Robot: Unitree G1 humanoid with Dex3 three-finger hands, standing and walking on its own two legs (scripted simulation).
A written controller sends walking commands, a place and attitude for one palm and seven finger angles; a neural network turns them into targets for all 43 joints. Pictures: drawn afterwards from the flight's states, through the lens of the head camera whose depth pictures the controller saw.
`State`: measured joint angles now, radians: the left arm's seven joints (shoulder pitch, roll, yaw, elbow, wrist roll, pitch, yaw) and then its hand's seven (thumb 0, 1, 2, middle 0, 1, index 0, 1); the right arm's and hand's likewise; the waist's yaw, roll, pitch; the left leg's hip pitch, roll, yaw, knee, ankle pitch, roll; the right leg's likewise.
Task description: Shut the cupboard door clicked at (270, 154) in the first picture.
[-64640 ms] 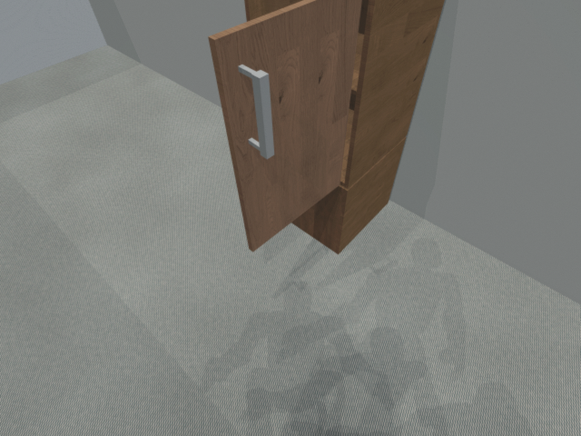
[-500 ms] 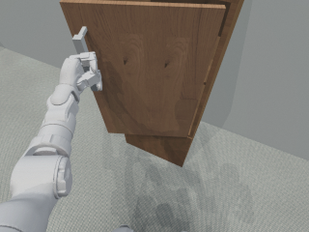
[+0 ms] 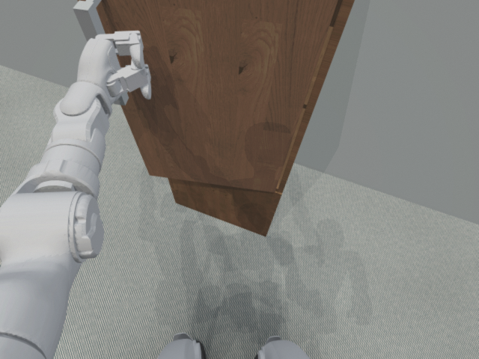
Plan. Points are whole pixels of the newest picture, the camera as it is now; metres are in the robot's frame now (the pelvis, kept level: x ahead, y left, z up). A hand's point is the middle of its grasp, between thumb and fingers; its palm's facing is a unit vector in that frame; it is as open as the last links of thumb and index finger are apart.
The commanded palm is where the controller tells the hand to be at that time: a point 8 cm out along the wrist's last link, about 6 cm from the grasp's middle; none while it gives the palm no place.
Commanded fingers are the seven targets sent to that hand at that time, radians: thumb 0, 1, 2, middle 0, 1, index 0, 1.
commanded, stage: push the door shut along its arc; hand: left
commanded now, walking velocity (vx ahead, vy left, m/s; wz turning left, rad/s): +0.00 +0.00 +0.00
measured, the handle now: (110, 52) +0.60 +0.16 +0.14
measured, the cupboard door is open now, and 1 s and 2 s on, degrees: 13 6 2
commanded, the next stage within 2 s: pull the fist back off the door in 0.80 s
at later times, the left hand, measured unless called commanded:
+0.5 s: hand (170, 47) +0.58 +0.06 +0.16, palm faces -0.33 -0.94 +0.00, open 3.0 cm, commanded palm +0.59 +0.10 +0.15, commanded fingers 0.00 0.90 0.90 -1.30 -1.50 -1.30 -1.50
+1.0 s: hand (177, 39) +0.59 +0.04 +0.17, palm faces -0.18 -0.98 +0.12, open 3.0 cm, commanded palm +0.61 +0.06 +0.15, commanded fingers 0.00 0.90 0.90 -1.30 -1.50 -1.30 -1.50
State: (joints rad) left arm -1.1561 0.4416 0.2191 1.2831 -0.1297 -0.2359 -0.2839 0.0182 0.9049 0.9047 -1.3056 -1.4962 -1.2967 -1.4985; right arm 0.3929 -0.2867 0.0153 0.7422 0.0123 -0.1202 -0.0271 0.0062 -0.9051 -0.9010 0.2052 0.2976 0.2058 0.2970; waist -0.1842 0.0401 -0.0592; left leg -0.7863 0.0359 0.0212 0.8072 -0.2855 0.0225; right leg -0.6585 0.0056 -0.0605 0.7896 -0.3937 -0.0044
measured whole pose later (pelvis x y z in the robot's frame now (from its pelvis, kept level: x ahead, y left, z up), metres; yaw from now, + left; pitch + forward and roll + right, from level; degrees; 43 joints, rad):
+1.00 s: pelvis +0.00 +0.00 -0.02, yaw +0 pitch +23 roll -4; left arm -1.50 0.46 0.28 1.43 -0.07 -0.13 -0.12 0.00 0.84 0.95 -1.31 -1.50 -1.30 -1.50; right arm 0.44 -0.29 0.01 0.75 -0.05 -0.11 -0.01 0.00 -0.91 -0.90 0.20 0.30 0.20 0.30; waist -0.27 0.06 -0.07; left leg -1.01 0.05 -0.01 0.92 -0.32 0.02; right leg -0.86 0.02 -0.09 0.88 -0.42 -0.01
